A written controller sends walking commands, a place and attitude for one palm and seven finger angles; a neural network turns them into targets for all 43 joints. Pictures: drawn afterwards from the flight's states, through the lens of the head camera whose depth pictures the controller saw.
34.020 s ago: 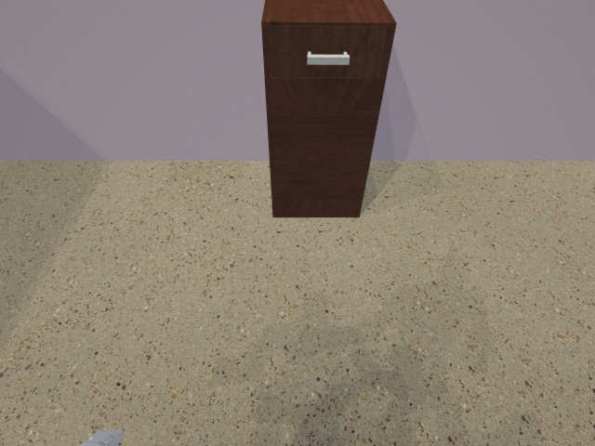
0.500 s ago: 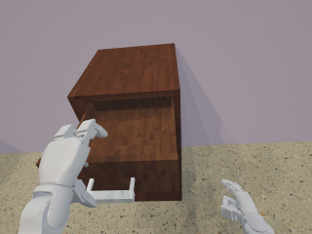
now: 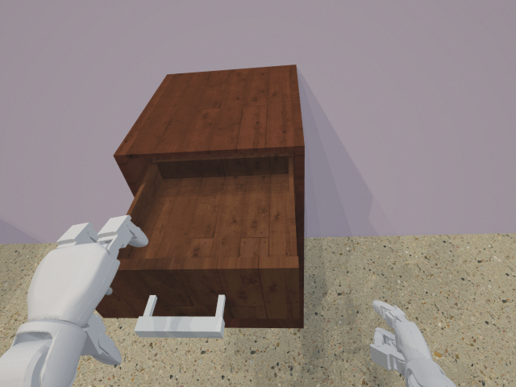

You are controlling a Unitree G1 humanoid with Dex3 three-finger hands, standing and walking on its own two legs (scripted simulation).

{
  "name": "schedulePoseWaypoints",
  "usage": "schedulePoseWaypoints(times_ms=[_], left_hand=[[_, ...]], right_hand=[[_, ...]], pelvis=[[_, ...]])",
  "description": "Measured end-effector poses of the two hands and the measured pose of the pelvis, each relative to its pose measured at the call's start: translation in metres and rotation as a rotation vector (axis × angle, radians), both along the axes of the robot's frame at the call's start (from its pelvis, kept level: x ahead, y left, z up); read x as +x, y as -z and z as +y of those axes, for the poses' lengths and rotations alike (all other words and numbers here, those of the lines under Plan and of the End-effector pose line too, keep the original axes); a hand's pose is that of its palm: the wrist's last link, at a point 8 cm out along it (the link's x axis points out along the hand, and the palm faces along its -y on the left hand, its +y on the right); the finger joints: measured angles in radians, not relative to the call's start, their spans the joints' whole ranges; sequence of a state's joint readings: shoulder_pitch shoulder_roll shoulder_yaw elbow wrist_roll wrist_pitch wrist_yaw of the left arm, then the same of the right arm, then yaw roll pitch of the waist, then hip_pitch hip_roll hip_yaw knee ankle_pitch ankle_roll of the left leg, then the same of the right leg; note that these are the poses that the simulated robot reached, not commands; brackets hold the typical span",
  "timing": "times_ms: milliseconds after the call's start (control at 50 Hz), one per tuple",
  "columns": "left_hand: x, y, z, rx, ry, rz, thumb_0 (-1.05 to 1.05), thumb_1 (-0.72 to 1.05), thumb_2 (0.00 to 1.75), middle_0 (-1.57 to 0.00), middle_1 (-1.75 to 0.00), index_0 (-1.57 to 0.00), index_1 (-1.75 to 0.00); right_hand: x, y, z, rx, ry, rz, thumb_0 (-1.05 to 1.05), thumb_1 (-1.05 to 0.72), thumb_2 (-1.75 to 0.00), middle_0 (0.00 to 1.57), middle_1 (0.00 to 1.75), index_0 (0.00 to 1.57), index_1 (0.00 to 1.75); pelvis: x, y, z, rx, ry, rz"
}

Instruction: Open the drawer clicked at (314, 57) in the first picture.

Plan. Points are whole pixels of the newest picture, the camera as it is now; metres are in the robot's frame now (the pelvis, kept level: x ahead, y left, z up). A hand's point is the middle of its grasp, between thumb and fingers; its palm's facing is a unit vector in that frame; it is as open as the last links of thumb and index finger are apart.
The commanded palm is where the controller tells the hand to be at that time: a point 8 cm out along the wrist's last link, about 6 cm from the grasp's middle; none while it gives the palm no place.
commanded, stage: draw the hand back to the body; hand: left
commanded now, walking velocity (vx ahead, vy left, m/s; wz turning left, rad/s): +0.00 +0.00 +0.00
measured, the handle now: (183, 314) +0.22 +0.17 +0.01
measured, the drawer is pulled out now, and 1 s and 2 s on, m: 0.29 0.29 0.29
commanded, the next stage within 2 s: step back with the hand held close in 1.20 s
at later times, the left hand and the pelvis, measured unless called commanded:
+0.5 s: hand (94, 256) +0.20 +0.23 +0.19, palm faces +0.38 -0.86 -0.34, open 12.9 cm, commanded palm +0.14 +0.27 +0.20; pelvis +0.02 +0.02 +0.00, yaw +2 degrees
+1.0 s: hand (84, 253) +0.21 +0.25 +0.18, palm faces +0.45 -0.79 -0.42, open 8.6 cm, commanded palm +0.15 +0.29 +0.20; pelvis +0.03 +0.01 +0.01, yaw +2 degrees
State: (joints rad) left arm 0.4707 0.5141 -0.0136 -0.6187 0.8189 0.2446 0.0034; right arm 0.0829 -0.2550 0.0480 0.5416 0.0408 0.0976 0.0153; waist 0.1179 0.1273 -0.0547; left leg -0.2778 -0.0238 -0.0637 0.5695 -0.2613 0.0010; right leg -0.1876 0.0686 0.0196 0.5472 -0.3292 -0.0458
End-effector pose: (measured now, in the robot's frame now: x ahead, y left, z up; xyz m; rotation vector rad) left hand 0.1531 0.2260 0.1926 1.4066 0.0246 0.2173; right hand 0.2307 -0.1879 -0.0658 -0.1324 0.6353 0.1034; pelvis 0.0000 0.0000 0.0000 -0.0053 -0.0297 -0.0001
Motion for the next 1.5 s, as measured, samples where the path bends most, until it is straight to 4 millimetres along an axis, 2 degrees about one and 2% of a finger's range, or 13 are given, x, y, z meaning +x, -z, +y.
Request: schedulePoseWaypoints(times_ms=[220,260,300,340,400,520,660,960,1100,1340,1420,1500], left_hand=[[-0.003,-0.002,0.022,0.012,-0.005,-0.018,-0.01,-0.49,0.31,-0.32,-1.20,-0.32,-1.20],[-0.001,0.000,0.024,-0.358,0.044,-0.089,-0.01,-0.49,0.31,-0.32,-1.19,-0.32,-1.19],[0.000,0.007,0.023,-0.648,0.079,-0.162,-0.01,-0.47,0.31,-0.32,-1.18,-0.31,-1.18],[0.000,0.011,0.024,-0.826,0.095,-0.223,-0.01,-0.45,0.33,-0.32,-1.17,-0.31,-1.17],[0.001,0.006,0.028,-0.935,0.121,-0.323,-0.01,-0.39,0.35,-0.32,-1.13,-0.31,-1.13],[0.007,-0.011,0.044,-0.931,0.130,-0.442,-0.01,-0.22,0.42,-0.30,-1.02,-0.29,-1.02],[0.017,-0.002,0.049,-0.926,0.084,-0.372,-0.01,0.01,0.52,-0.28,-0.87,-0.27,-0.87],[0.012,-0.007,0.063,-0.853,-0.020,-0.395,0.00,0.52,0.75,-0.24,-0.53,-0.23,-0.53],[0.011,-0.002,0.051,-0.885,-0.026,-0.381,0.01,0.75,0.84,-0.22,-0.39,-0.21,-0.39],[0.010,-0.008,0.044,-0.862,-0.015,-0.391,0.01,0.88,0.90,-0.22,-0.31,-0.21,-0.31],[0.010,-0.019,0.047,-0.795,0.028,-0.405,0.01,0.88,0.90,-0.22,-0.30,-0.21,-0.30],[0.005,-0.015,0.046,-0.779,0.044,-0.364,0.01,0.89,0.90,-0.21,-0.30,-0.21,-0.30]], right_hand=[[0.008,-0.007,0.015,-0.023,-0.015,-0.017,0.01,-0.90,-0.90,0.20,0.30,0.20,0.30],[0.008,-0.009,0.019,-0.021,0.001,-0.051,0.01,-0.90,-0.90,0.20,0.30,0.20,0.30],[0.004,-0.013,0.022,-0.023,0.023,-0.089,0.01,-0.90,-0.90,0.20,0.30,0.20,0.30],[-0.003,-0.016,0.023,-0.037,0.039,-0.104,0.01,-0.90,-0.90,0.20,0.30,0.20,0.30],[-0.013,-0.016,0.023,-0.070,0.046,-0.099,0.01,-0.90,-0.90,0.20,0.30,0.20,0.30],[-0.024,-0.005,0.014,-0.096,0.061,-0.045,0.01,-0.90,-0.90,0.20,0.30,0.20,0.30],[-0.027,0.005,0.001,-0.100,0.108,0.013,0.02,-0.90,-0.90,0.20,0.30,0.20,0.30],[-0.003,0.002,-0.008,-0.077,0.124,-0.010,0.01,-0.90,-0.90,0.20,0.30,0.20,0.30],[0.001,0.001,-0.012,-0.073,0.109,-0.019,0.01,-0.90,-0.90,0.20,0.30,0.20,0.30],[-0.004,0.005,-0.024,-0.073,0.114,0.000,0.01,-0.90,-0.90,0.20,0.30,0.20,0.30],[-0.012,0.007,-0.030,-0.094,0.109,0.043,0.01,-0.90,-0.90,0.20,0.30,0.20,0.30],[-0.023,0.010,-0.039,-0.121,0.124,0.092,0.01,-0.90,-0.90,0.20,0.30,0.20,0.30]], pelvis=[[0.005,0.000,0.012,-0.009,-0.006,0.015],[0.004,0.000,0.014,-0.009,-0.016,-0.002],[0.005,0.000,0.015,-0.006,-0.016,-0.012],[0.008,-0.001,0.014,-0.002,-0.017,-0.015],[0.014,-0.002,0.013,-0.001,-0.022,-0.017],[0.021,-0.003,0.016,-0.006,-0.028,-0.020],[0.026,-0.005,0.017,-0.002,-0.021,-0.003],[0.032,-0.007,0.008,0.001,-0.035,0.004],[0.033,-0.007,0.001,0.005,-0.040,0.002],[0.031,-0.007,-0.009,0.002,-0.047,-0.002],[0.025,-0.007,-0.012,-0.008,-0.071,0.026],[0.018,-0.007,-0.010,-0.011,-0.085,0.052]])
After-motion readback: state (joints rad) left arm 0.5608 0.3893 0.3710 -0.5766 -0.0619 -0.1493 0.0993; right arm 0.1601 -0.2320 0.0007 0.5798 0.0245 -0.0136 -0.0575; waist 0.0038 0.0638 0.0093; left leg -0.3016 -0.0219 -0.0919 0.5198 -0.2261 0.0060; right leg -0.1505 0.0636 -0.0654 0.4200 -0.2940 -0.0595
